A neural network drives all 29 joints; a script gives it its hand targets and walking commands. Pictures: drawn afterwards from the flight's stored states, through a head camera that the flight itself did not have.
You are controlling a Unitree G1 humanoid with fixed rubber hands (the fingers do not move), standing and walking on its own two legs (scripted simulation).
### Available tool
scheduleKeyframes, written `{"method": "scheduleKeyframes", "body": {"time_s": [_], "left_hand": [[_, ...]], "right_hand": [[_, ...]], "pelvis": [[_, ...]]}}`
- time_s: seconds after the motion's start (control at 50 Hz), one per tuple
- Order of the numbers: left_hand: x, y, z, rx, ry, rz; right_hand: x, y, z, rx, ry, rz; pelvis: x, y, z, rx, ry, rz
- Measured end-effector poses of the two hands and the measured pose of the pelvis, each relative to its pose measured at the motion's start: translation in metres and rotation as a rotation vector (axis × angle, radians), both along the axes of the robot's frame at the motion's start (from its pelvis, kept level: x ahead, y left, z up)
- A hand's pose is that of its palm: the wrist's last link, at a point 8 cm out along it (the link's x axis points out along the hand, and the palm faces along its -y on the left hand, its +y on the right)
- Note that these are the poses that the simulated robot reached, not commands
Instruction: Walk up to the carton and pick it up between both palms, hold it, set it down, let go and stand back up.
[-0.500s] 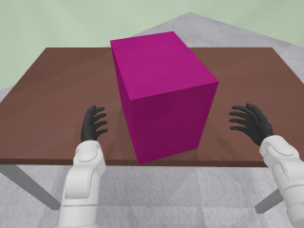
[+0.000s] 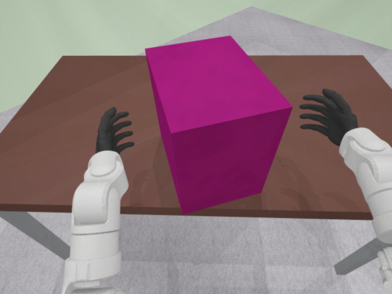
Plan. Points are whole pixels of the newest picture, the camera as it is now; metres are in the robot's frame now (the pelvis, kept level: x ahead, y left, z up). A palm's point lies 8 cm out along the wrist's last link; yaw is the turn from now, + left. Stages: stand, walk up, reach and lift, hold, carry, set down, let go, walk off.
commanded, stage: reach and lift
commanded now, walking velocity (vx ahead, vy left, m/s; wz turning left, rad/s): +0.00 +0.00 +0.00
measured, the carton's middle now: (206, 125) +0.49 +0.03 +0.07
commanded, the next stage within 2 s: none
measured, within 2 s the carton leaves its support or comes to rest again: neither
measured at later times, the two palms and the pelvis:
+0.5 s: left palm (105, 120) +0.37 +0.21 +0.18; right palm (328, 90) +0.47 -0.21 +0.19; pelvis -0.01 -0.01 +0.00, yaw +1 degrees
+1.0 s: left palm (106, 95) +0.42 +0.22 +0.20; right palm (312, 65) +0.52 -0.18 +0.22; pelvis -0.01 -0.01 -0.01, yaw +3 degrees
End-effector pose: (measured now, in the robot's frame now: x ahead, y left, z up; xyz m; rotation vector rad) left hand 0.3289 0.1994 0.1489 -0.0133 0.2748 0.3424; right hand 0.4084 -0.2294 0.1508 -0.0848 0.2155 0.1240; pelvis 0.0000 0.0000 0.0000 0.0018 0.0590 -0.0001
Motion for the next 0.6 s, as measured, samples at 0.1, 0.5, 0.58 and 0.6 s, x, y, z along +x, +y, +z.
{"method": "scheduleKeyframes", "body": {"time_s": [0.1, 0.5, 0.58, 0.6], "left_hand": [[0.007, 0.003, 0.005, 0.001, 0.008, 0.004], [0.044, 0.010, 0.036, 0.023, -0.005, 0.020], [0.051, 0.012, 0.042, 0.028, -0.009, 0.026], [0.053, 0.012, 0.044, 0.031, -0.008, 0.027]], "right_hand": [[0.013, 0.004, 0.006, 0.005, 0.003, 0.005], [0.061, 0.024, 0.044, 0.030, -0.012, 0.029], [0.069, 0.031, 0.051, 0.037, -0.015, 0.035], [0.071, 0.032, 0.052, 0.039, -0.014, 0.035]], "pelvis": [[-0.002, -0.001, 0.000, 0.001, 0.017, 0.004], [-0.012, -0.007, -0.003, 0.005, 0.108, 0.022], [-0.012, -0.008, -0.004, 0.005, 0.126, 0.027], [-0.012, -0.008, -0.004, 0.004, 0.131, 0.029]]}}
